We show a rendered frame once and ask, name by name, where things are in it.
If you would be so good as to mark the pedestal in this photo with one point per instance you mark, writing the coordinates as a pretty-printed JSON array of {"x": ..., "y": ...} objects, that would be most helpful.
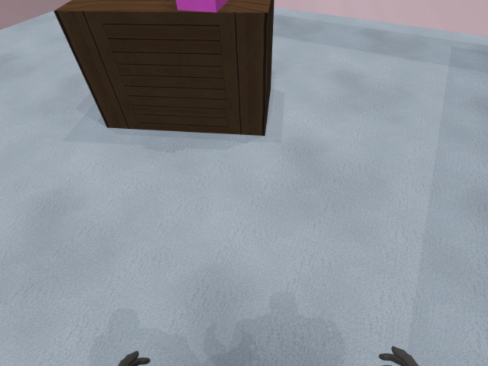
[{"x": 150, "y": 66}]

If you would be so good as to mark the robot right hand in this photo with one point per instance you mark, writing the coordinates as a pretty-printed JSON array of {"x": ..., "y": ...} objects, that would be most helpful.
[{"x": 400, "y": 357}]

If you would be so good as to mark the robot left hand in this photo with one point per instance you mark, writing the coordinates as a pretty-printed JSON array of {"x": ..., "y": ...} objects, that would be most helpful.
[{"x": 133, "y": 360}]

